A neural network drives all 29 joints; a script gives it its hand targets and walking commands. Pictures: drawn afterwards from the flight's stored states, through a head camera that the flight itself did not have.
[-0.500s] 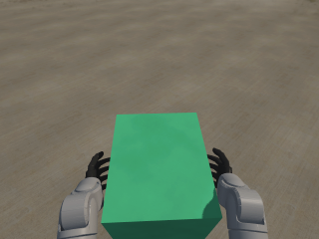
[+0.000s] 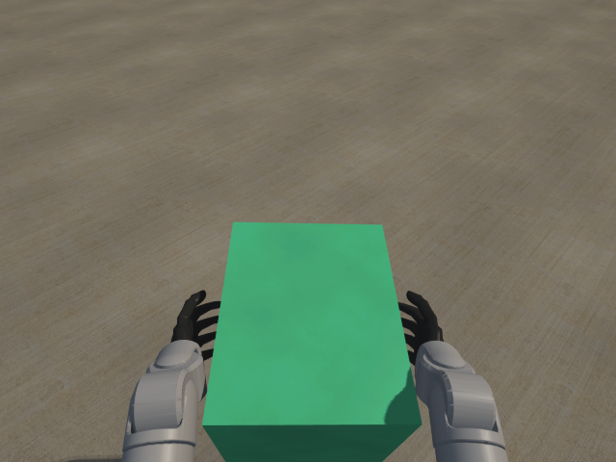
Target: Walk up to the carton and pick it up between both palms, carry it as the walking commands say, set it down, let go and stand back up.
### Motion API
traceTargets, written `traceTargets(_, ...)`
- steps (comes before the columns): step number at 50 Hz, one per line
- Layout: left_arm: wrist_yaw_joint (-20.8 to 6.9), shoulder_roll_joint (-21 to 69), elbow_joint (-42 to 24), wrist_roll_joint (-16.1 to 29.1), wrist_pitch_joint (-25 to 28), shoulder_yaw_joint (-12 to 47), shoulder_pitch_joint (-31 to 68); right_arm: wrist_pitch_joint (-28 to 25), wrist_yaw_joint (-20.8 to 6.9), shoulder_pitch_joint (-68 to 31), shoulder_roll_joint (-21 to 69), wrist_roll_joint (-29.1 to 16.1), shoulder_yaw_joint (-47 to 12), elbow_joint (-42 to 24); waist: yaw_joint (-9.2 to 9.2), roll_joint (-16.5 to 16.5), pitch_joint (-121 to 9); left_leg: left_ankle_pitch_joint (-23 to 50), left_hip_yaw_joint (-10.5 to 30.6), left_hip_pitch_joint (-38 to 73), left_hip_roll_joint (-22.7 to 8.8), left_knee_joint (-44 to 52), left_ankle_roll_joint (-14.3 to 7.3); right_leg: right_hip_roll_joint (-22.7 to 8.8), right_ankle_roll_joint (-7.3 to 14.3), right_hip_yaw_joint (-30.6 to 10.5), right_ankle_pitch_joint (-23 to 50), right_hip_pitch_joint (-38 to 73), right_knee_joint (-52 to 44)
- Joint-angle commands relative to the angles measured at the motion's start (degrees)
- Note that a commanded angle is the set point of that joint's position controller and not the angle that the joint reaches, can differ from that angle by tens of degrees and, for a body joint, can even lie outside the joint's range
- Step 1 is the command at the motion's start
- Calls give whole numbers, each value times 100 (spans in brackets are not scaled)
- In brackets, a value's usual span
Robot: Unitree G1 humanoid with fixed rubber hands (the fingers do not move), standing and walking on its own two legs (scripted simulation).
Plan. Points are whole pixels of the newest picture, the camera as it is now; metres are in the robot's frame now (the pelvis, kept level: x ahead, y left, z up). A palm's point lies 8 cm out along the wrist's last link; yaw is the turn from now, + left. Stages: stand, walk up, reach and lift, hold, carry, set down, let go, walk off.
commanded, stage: hold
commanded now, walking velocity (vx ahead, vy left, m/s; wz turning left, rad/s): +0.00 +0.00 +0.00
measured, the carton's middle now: (305, 350) +0.30 +0.01 -0.04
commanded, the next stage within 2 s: set down in 0.22 s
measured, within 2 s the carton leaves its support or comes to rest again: neither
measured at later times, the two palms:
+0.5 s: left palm (179, 369) +0.25 +0.17 +0.01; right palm (411, 348) +0.28 -0.13 +0.01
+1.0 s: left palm (192, 356) +0.29 +0.18 -0.04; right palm (395, 341) +0.32 -0.13 -0.04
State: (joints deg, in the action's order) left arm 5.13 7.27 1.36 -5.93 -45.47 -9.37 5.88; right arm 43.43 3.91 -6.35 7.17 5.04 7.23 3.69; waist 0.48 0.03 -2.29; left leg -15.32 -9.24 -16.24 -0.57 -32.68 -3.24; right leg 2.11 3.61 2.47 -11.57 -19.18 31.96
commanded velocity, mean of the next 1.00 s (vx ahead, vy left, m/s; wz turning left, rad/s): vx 0.00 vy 0.00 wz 0.00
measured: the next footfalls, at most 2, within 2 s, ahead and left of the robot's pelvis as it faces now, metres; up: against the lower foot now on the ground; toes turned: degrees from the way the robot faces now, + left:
none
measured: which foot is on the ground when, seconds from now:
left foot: down 0.00-1.00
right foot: down 0.00-1.00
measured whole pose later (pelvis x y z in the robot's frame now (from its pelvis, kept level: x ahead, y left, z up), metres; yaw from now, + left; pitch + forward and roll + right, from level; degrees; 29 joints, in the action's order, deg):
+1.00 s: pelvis +0.02 +0.00 +0.00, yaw +0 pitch +2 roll +0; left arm 0.1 8.3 28.8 -15.0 -18.4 -20.6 15.2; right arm 18.3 1.3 -17.9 8.6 11.3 16.7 31.6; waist 2.5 0.0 3.2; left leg -17.6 -8.1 -20.8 -0.1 -35.8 -3.2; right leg 2.1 3.6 2.5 -14.3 -23.8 35.5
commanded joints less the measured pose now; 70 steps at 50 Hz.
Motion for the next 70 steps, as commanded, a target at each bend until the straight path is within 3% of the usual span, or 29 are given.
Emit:
traceTargets(1, -839, 3561, -910, 858, 429, 3302, 2603, -410, -1005, -2740, 3388, -954, -3384, -1257, 172, -200, -1612, 1572, 1502, 1108, 202, 647, 10, 90, 47, -1023, 1073, 1547, -549)
traceTargets(5, -919, 3578, -806, 899, 380, 3249, 2714, -375, -1005, -2809, 3320, -875, -3258, -1117, 108, -358, -1347, 1038, 1483, 868, 223, 714, 33, 106, 105, -948, 602, 1563, -540)
traceTargets(6, -939, 3669, -854, 968, 402, 3302, 2887, -367, -987, -2885, 3422, -857, -3278, -1161, 0, -163, -1407, 1080, 1537, 908, 207, 663, -6, 90, 110, -982, 594, 1551, -539)
traceTargets(7, -925, 3652, -685, 865, 362, 3180, 2807, -367, -1008, -2867, 3383, -843, -3214, -1019, 143, -379, -1230, 948, 1497, 871, 221, 714, 25, 85, 131, -985, 430, 1474, -561)
traceTargets(9, -936, 3708, -601, 873, 370, 3164, 2859, -372, -1001, -2971, 3429, -827, -3176, -984, 111, -382, -1237, 888, 1535, 751, 188, 733, -1, 96, 121, -980, 437, 1574, -518)
traceTargets(11, -935, 3708, -526, 843, 364, 3041, 2949, -391, -1035, -3245, 3445, -869, -3246, -1004, 223, -405, -1154, 551, 1481, 645, 220, 777, -16, 134, 98, -927, 203, 1544, -484)
traceTargets(12, -820, 3502, -526, 629, 389, 2939, 3127, -420, -1021, -3540, 3510, -817, -3068, -521, 696, -429, -1602, 169, 1507, 766, 147, 832, 120, 4, 71, -1092, -218, 1773, -561)
traceTargets(13, -856, 3534, -327, 645, 403, 2865, 3172, -429, -1010, -3560, 3446, -723, -2920, -405, 504, -271, -1371, -137, 1569, 694, 111, 888, 108, 15, 49, -1053, -357, 1654, -533)
traceTargets(16, -833, 3494, 416, 396, 435, 2430, 3167, -523, -966, -3761, 3233, -457, -2478, 71, 413, -354, -670, -764, 1617, 275, 93, 912, 31, 15, 64, -1098, -858, 1508, -446)
traceTargets(17, -888, 3573, 556, 414, 489, 2415, 3324, -548, -961, -3725, 3392, -304, -2318, 286, 180, -154, -568, -708, 1607, 304, 134, 863, 11, 7, 57, -1085, -875, 1420, -495)
traceTargets(18, -915, 3528, 544, 416, 554, 2372, 3495, -603, -958, -3678, 3445, -230, -2248, 510, 231, -336, -531, -754, 1588, 244, 125, 875, 21, -31, 77, -1111, -950, 1441, -489)
traceTargets(20, -985, 3729, 560, 498, 739, 2519, 3877, -751, -998, -3579, 3713, -152, -2082, 909, 29, -350, -601, -943, 1677, 288, 61, 914, 33, -38, 69, -1102, -909, 1414, -434)
traceTargets(22, -1071, 4040, 454, 588, 970, 2682, 4472, -926, -1071, -3720, 4152, -162, -2049, 1216, -50, -360, -813, -867, 1715, 247, 48, 802, 37, -49, 82, -1137, -800, 1371, -364)
traceTargets(23, -1101, 4045, 792, 450, 1032, 2476, 4286, -1014, -1081, -3821, 4281, -162, -2034, 1354, 160, -405, -828, -844, 1726, 110, 34, 792, 25, -60, 75, -1164, -780, 1423, -310)
traceTargets(24, -1171, 4336, 752, 529, 1132, 2662, 4648, -1103, -1152, -3999, 4629, -211, -2130, 1403, 98, -411, -890, -745, 1667, 117, 92, 729, 1, -36, 67, -1148, -695, 1456, -311)
traceTargets(25, -1221, 4396, 977, 425, 1194, 2574, 4358, -1168, -1167, -4002, 4672, -216, -2157, 1462, 235, -347, -986, -565, 1687, 156, 81, 742, 0, -43, 34, -1105, -518, 1487, -285)
traceTargets(29, -1521, 5079, 1760, 307, 1530, 2415, 4708, -1479, -1297, -4610, 5372, -192, -2200, 1807, 176, -118, -1207, -283, 1721, 24, 139, 449, -74, -92, 36, -1252, -551, 1318, -261)
traceTargets(32, -1656, 5279, 2122, 110, 1808, 2217, 4825, -1756, -1419, -4769, 5726, -148, -2133, 2090, 294, -207, -1366, -6, 1714, -68, 134, 336, -103, -92, 65, -1262, -232, 1158, -165)
traceTargets(39, -1734, 4970, 2803, -313, 2288, 1561, 4643, -2189, -1442, -4143, 5528, 288, -1406, 3099, 244, -232, -1077, 681, 1768, -596, 169, 111, -92, -59, 63, -1269, 499, 692, 83)
traceTargets(44, -1689, 4659, 3151, -457, 2680, 1284, 4241, -2613, -1304, -4047, 5060, 435, -1212, 3001, 151, -111, -1189, 1217, 1847, -769, 164, -114, -108, -72, 23, -1349, 988, 316, 278)
traceTargets(48, -1549, 4378, 2940, -446, 3145, 1335, 4236, -3025, -1209, -3788, 4789, 529, -1142, 3031, 87, -156, -1467, 1862, 1882, -957, 222, -369, -45, -25, 5, -1371, 1573, 82, 546)
traceTargets(52, -1439, 4022, 3119, -477, 3601, 1236, 3966, -3422, -1013, -3680, 4382, 691, -1110, 3030, 68, 67, -1792, 1678, 1876, -1427, 343, -638, -38, -37, -16, -1380, 1879, 2, 810)
traceTargets(55, -1273, 3601, 3229, -417, 4015, 1215, 4069, -3830, -867, -3944, 4073, 625, -1227, 3099, 241, 111, -1886, 1481, 1863, -1613, 361, -833, -70, 3, -21, -1345, 1583, -363, 1022)
traceTargets(56, -1188, 3379, 3133, -361, 4153, 1252, 4246, -3962, -797, -4034, 3806, 621, -1179, 3097, 189, -28, -1969, 1365, 1861, -1752, 372, -882, -40, -6, -4, -1330, 1415, -457, 1075)
traceTargets(63, -359, 1375, 3199, 120, 4936, 1260, 3820, -4765, 135, -3864, 1563, 516, -1174, 2818, 101, 248, -2375, 858, 1588, -1786, 552, -1319, 29, 103, -90, -1003, 712, -916, 1471)
traceTargets(65, -22, 300, 3161, 348, 5137, 1110, 3512, -4918, 448, -3694, 594, 230, -1266, 2638, 289, 185, -2415, 660, 1409, -1710, 577, -1317, 23, 103, -115, -928, 494, -741, 1432)
traceTargets(66, 93, -119, 3135, 445, 5182, 1115, 3289, -4923, 577, -3402, 245, 203, -1159, 2647, 151, 224, -2426, 668, 1421, -1611, 571, -1294, 1, 92, -119, -888, 497, -609, 1391)
traceTargets(69, 245, -665, 3191, 616, 5224, 918, 3351, -4865, 717, -3600, 35, -94, -1037, 2702, 82, 273, -2225, 483, 1456, -1644, 463, -1291, -99, 79, -95, -881, 389, -694, 1356)
traceTargets(70, 245, -861, 2992, 699, 5249, 826, 3626, -4842, 756, -3693, 75, -218, -1048, 2750, 167, 232, -2221, 328, 1424, -1815, 454, -1359, -127, 33, -90, -950, 230, -683, 1379)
